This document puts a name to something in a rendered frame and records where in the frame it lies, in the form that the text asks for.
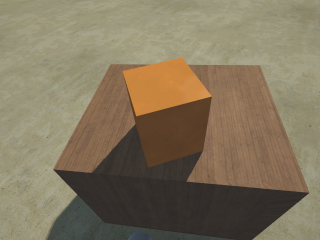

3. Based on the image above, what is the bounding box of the pedestal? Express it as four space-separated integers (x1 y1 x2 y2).
53 64 310 240

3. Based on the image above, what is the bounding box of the carton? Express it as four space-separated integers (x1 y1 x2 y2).
122 58 212 168

